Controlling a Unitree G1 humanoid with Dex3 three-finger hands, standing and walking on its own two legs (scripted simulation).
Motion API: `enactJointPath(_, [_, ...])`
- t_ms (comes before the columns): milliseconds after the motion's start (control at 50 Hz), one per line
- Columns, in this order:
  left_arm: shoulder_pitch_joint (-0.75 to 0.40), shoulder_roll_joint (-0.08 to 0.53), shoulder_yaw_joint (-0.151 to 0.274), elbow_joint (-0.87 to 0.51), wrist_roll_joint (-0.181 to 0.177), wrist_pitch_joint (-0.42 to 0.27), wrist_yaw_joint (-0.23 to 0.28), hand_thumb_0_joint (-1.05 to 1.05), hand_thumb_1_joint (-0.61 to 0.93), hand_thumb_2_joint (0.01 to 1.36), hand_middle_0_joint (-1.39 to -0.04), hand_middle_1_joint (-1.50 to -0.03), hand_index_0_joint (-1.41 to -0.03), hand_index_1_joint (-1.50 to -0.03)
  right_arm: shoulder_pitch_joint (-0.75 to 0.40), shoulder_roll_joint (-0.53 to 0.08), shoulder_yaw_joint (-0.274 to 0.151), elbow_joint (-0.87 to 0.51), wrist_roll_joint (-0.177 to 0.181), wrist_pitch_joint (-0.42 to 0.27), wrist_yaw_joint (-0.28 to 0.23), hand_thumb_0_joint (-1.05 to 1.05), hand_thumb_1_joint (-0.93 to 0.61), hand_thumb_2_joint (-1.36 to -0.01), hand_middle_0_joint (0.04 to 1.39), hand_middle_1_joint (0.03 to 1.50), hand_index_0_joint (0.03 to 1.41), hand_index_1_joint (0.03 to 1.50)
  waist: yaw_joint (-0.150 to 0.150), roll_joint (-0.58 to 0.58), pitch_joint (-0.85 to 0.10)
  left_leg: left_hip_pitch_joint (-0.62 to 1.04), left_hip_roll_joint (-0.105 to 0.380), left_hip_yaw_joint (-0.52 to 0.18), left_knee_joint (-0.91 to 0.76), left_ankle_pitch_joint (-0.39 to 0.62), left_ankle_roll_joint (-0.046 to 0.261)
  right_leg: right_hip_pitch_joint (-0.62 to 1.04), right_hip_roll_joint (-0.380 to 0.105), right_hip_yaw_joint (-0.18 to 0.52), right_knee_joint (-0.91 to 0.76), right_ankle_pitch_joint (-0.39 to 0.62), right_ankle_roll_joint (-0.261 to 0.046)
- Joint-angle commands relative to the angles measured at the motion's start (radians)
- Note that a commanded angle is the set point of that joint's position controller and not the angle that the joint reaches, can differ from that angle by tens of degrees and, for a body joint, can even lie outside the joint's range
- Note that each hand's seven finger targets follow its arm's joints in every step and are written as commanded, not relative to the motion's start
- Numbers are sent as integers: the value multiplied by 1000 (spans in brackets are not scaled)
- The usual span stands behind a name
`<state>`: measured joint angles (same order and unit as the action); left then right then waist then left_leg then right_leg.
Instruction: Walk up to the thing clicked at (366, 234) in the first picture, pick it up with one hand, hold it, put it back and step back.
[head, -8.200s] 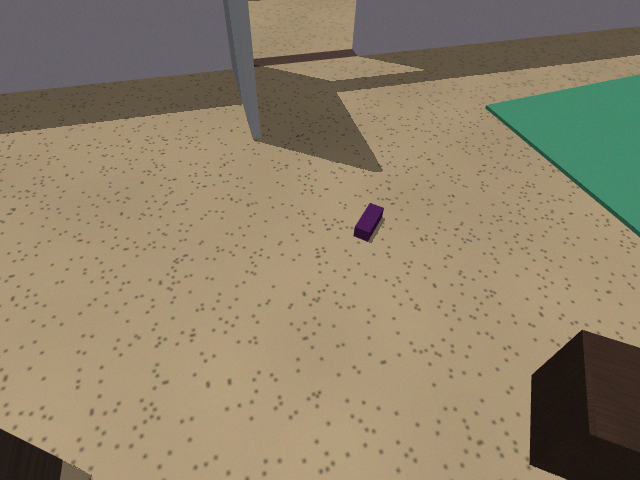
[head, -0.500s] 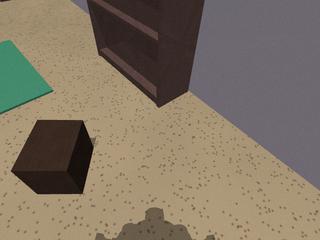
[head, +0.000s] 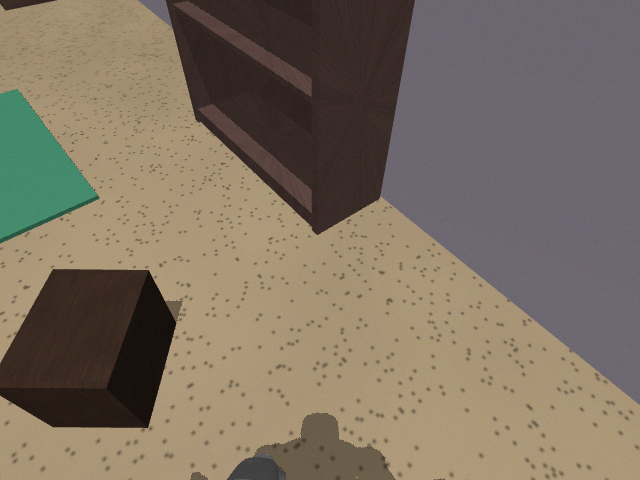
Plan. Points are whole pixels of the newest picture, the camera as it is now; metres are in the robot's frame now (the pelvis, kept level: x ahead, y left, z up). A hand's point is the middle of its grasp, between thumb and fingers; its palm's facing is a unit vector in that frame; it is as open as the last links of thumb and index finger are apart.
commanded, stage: walk up
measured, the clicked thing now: out of the picture -0.34 +1.20 -0.74
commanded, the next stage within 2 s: stand in 1.98 s
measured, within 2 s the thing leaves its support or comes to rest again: neither
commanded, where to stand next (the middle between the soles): +0.43 +0.04 m, yaw +0 degrees
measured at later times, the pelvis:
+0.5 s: pelvis +0.19 +0.02 -0.01, yaw +5 degrees
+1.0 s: pelvis +0.33 +0.04 -0.02, yaw +15 degrees
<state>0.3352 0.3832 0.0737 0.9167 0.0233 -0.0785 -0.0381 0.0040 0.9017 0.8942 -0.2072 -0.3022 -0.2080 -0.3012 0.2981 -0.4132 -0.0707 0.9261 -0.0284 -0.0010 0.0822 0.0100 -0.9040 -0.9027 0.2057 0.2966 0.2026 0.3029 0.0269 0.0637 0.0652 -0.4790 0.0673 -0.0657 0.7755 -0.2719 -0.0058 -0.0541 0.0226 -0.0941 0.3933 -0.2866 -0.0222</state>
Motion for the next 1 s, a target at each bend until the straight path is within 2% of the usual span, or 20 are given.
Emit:
enactJointPath(0, [-70,304,78,-115,-1,-25,14,0,900,900,-200,-300,-200,-300,-55,-178,-57,-119,-2,-46,1,0,-900,-900,200,300,200,300,-17,-171,38,61,42,78,-141,53,21,-80,-282,173,-121,101,-170])
enactJointPath(40, [-64,299,68,-113,-9,-17,16,0,900,900,-200,-300,-200,-300,-25,-173,-64,-113,-3,-54,-3,0,-900,-900,200,300,200,300,-40,-123,29,206,6,139,-215,97,32,-156,-253,114,-3,187,-144])
enactJointPath(80, [-17,223,38,-124,-6,-9,18,0,900,900,-200,-300,-200,-300,213,-245,-96,-55,-10,-70,-25,0,-900,-900,200,300,200,300,-151,92,-105,532,-12,88,-291,-27,87,-290,-129,16,474,303,-95])
enactJointPath(100, [33,130,17,-139,-24,-4,12,0,900,900,-200,-300,-200,-300,261,-342,-121,-76,-16,-79,-37,0,-900,-900,200,300,200,300,-143,341,-119,639,250,-412,-436,-153,171,-560,55,11,744,-123,-24])
enactJointPath(120, [6,229,37,-129,-22,1,28,0,900,900,-200,-300,-200,-300,218,-366,-124,-103,21,-80,-34,0,-900,-900,200,300,200,300,-137,201,-144,542,343,-634,-547,-229,271,-555,40,181,830,-287,-45])
enactJointPath(140, [-25,266,33,-122,-25,2,29,0,900,900,-200,-300,-200,-300,153,-328,-115,-121,28,-77,-40,0,-900,-900,200,300,200,300,-105,61,-83,444,329,-513,-526,-213,266,-556,6,233,895,-222,-45])
enactJointPath(220, [46,228,26,-75,-30,8,11,0,900,900,-200,-300,-200,-300,46,-237,-68,-162,24,-86,-54,0,-900,-900,200,300,200,300,-38,73,2,281,222,-139,-514,29,210,-476,-74,190,692,-72,-17])
enactJointPath(320, [-80,194,45,-148,2,15,-16,0,900,900,-200,-300,-200,-300,128,-262,-71,-195,19,-89,-52,0,-900,-900,200,300,200,300,-57,84,-17,302,196,-189,-502,71,262,-449,-83,86,408,-42,18])
enactJointPath(460, [15,222,82,-131,5,-6,-13,0,900,900,-200,-300,-200,-300,68,-212,-44,-246,18,-81,-50,0,-900,-900,200,300,200,300,41,-24,-69,8,98,-103,-253,-46,151,21,-24,74,134,84,-15])
enactJointPath(480, [61,262,95,-130,14,-14,-3,0,900,900,-200,-300,-200,-300,114,-156,-23,-245,21,-81,-54,0,-900,-900,200,300,200,300,65,-171,-88,-83,18,-39,-59,-98,118,113,-98,195,25,-81,-44])
enactJointPath(500, [94,327,104,-153,20,-29,4,0,900,900,-200,-300,-200,-300,144,-91,0,-257,27,-81,-54,0,-900,-900,200,300,200,300,60,-347,-118,-200,-118,35,245,-252,68,153,-378,604,-133,-333,-120])
enactJointPath(520, [27,348,103,-172,11,-26,5,0,900,900,-200,-300,-200,-300,133,-175,-23,-227,17,-73,-67,0,-900,-900,200,300,200,300,52,-237,-65,-256,-86,17,336,-260,53,66,-483,726,-199,-435,-226])
enactJointPath(620, [-43,269,69,-174,-12,-24,6,0,900,900,-200,-300,-200,-300,175,-206,-37,-144,21,-79,-49,0,-900,-900,200,300,200,300,-9,-237,24,-123,14,0,206,-96,30,-105,-312,307,-145,8,-205])
enactJointPath(700, [-3,275,69,-185,-8,-25,4,0,900,900,-200,-300,-200,-300,101,-166,-37,-167,12,-75,-32,0,-900,-900,200,300,200,300,15,-229,8,-71,3,67,29,-36,19,-95,-297,188,-109,144,-213])
enactJointPath(800, [-37,253,42,-188,-12,8,14,0,900,900,-200,-300,-200,-300,84,-131,-33,-152,22,-87,-54,0,-900,-900,200,300,200,300,-17,-150,-50,230,-68,158,-209,191,31,-212,-254,35,138,424,-150])
enactJointPath(840, [-35,187,13,-198,-19,18,20,0,900,900,-200,-300,-200,-300,170,-200,-55,-128,12,-95,-76,0,-900,-900,200,300,200,300,-77,-9,-130,446,-46,108,-261,315,79,-313,-176,-30,391,314,-71])
enactJointPath(860, [7,131,-3,-212,-26,23,21,0,900,900,-200,-300,-200,-300,195,-291,-78,-147,4,-98,-88,0,-900,-900,200,300,200,300,-80,197,-181,571,183,-228,-298,476,167,-498,-78,-43,616,-14,-9])
enactJointPath(880, [58,194,17,-184,-30,47,33,0,900,900,-200,-300,-200,-300,178,-342,-85,-182,28,-92,-91,0,-900,-900,200,300,200,300,-65,149,-241,528,365,-512,-371,433,324,-499,-50,38,728,-317,1])
enactJointPath(900, [24,246,26,-158,-20,61,41,0,900,900,-200,-300,-200,-300,143,-324,-91,-177,42,-84,-95,0,-900,-900,200,300,200,300,-55,35,-199,453,353,-498,-386,331,341,-492,-96,107,798,-327,-4])
enactJointPath(980, [66,206,25,-91,-23,76,33,0,900,900,-200,-300,-200,-300,-17,-253,-46,-183,30,-75,-112,0,-900,-900,200,300,200,300,5,97,-63,194,166,-158,-350,263,207,-409,-143,112,600,-190,-12])
